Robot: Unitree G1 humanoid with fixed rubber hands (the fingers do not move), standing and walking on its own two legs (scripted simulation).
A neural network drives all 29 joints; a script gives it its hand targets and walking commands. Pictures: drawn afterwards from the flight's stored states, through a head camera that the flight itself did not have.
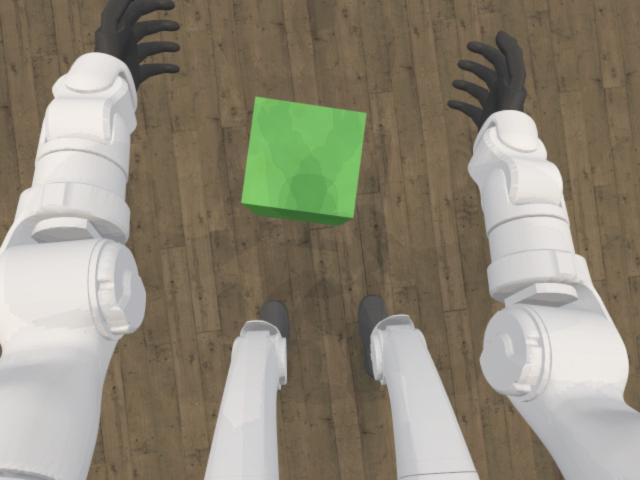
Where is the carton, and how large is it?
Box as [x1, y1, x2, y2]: [241, 97, 366, 225]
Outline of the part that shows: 255,97 241,202 255,214 335,225 339,225 352,218 366,113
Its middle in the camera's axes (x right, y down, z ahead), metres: -0.03 -0.16 +0.84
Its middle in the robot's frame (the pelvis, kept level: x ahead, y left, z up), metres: +0.53 +0.02 -0.53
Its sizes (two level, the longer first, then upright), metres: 0.210 0.200 0.250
